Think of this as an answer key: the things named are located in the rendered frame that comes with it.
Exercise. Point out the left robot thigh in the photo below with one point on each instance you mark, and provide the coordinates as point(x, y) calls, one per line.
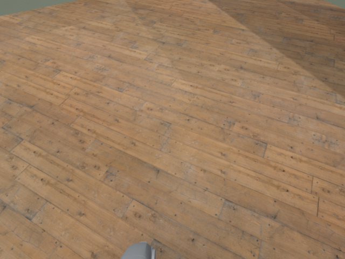
point(139, 251)

